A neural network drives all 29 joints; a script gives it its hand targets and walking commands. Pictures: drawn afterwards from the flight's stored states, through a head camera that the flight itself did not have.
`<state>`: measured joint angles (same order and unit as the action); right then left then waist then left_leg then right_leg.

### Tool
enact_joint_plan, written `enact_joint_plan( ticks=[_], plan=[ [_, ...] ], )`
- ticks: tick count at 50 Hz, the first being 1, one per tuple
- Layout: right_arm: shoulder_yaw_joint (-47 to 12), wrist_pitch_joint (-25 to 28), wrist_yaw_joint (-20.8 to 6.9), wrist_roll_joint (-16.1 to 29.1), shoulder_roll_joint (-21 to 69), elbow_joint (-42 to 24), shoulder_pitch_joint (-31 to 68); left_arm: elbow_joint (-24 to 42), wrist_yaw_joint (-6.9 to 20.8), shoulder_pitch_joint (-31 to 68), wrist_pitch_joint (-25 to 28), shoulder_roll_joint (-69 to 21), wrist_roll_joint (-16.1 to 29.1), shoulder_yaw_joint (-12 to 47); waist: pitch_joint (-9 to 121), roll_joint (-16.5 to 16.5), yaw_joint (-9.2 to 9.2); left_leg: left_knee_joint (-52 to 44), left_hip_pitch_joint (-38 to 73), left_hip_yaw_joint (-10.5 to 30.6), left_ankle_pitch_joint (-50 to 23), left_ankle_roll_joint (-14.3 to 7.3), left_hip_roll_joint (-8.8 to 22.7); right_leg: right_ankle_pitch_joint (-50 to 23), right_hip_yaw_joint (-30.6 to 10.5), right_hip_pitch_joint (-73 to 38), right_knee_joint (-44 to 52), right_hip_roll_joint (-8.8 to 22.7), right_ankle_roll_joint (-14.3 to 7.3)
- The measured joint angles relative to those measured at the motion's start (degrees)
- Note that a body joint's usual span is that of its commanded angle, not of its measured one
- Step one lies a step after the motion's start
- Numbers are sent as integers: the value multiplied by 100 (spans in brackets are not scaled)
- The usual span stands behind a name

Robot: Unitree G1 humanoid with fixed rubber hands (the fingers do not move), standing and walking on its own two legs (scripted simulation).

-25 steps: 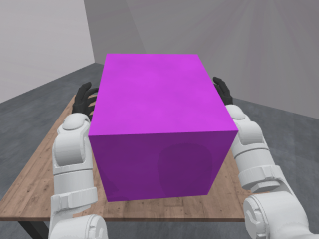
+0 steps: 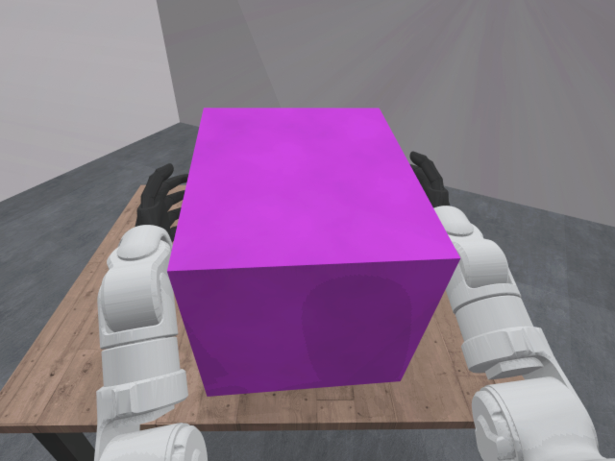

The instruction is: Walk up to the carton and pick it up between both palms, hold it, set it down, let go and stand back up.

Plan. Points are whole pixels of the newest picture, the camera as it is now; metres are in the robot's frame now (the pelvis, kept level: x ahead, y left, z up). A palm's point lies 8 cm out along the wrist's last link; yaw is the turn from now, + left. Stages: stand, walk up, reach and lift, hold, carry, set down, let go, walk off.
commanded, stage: hold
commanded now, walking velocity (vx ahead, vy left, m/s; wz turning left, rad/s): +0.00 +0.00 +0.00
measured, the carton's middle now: (299, 241) +0.36 +0.00 +0.17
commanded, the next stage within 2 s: none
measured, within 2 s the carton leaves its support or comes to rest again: neither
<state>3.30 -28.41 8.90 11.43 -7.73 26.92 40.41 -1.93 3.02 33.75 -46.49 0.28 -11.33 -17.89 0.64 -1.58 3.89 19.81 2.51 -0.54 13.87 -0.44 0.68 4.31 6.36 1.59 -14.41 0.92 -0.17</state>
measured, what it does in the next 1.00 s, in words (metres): stands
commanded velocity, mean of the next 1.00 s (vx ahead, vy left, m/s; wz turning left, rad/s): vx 0.00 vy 0.00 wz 0.00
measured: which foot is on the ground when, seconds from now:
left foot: down 0.00-1.00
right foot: down 0.00-1.00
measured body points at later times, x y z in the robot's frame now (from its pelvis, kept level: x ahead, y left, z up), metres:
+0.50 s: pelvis +0.00 +0.00 +0.00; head -0.06 +0.01 +0.45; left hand +0.36 +0.17 +0.22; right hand +0.38 -0.17 +0.22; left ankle -0.02 +0.11 -0.75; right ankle +0.05 -0.12 -0.75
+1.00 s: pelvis +0.00 +0.00 +0.00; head -0.07 +0.02 +0.44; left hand +0.36 +0.17 +0.22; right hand +0.38 -0.17 +0.22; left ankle -0.02 +0.11 -0.75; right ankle +0.05 -0.12 -0.75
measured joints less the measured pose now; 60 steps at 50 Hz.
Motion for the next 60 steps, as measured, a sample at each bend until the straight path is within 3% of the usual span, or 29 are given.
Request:
enact_joint_plan(
  ticks=[16,25,40,49,60],
  plan=[
    [243,84,-132,-194,94,347,187,-309,-11,231,7,80,-57,22,89,-10,-8,-19,-99,61,-51,6,-38,7,52,100,-42,43,-7],
    [75,77,-35,-81,21,39,21,-143,-13,103,85,55,7,49,46,85,19,19,-57,55,1,14,4,7,47,23,9,-3,-7],
    [142,-16,-5,-77,117,-51,93,8,9,61,9,148,65,50,68,-72,-7,20,-137,68,-35,27,-10,-10,54,109,-16,12,-19],
    [209,46,-127,-172,80,282,149,-275,8,204,-19,73,-93,35,96,11,-11,-16,-67,50,-23,-1,-37,25,31,69,-36,37,2],
    [2,-37,1,-21,11,-142,-67,15,2,-28,30,10,13,18,48,62,-5,12,-26,20,20,-1,4,11,2,6,18,-10,6]
  ],
)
